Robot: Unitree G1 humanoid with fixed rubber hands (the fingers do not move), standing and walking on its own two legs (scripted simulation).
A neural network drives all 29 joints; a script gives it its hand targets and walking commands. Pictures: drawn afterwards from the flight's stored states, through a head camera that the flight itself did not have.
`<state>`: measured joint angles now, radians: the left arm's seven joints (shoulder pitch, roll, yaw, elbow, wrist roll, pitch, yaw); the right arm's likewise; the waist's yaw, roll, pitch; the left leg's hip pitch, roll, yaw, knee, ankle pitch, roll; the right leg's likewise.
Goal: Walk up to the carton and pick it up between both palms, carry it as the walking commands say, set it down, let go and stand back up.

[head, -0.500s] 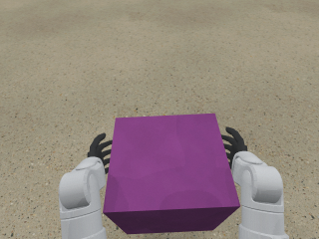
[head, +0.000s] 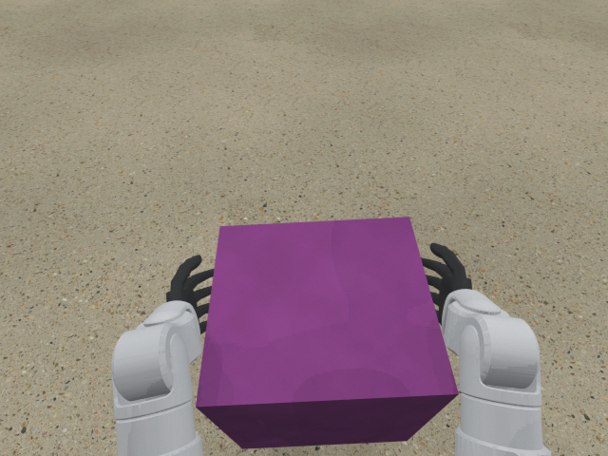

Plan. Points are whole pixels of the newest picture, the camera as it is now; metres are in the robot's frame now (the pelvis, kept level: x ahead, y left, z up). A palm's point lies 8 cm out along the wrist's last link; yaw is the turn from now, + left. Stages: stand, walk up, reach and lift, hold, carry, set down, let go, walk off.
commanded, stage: carry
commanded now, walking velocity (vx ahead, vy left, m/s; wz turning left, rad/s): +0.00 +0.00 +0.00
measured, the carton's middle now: (320, 341) +0.26 +0.00 +0.02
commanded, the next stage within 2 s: none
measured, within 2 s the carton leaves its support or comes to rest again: neither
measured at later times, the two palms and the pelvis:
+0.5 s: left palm (186, 312) +0.27 +0.17 +0.08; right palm (451, 301) +0.27 -0.15 +0.09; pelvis +0.00 +0.00 +0.00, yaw +0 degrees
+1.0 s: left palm (196, 312) +0.27 +0.16 +0.07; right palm (456, 307) +0.27 -0.16 +0.07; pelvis +0.00 -0.01 +0.00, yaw +0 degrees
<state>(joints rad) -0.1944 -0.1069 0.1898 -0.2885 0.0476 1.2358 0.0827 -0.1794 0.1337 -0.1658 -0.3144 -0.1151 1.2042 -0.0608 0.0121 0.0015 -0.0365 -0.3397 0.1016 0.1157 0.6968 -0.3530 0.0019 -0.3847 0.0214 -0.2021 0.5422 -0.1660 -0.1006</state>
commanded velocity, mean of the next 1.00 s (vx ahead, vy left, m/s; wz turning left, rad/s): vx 0.00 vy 0.00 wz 0.00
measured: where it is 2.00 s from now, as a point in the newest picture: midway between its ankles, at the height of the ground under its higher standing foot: outside the picture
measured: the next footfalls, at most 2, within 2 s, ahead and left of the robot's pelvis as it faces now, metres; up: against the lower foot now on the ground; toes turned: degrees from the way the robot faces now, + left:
none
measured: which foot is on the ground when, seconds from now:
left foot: down 0.00-1.00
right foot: down 0.00-1.00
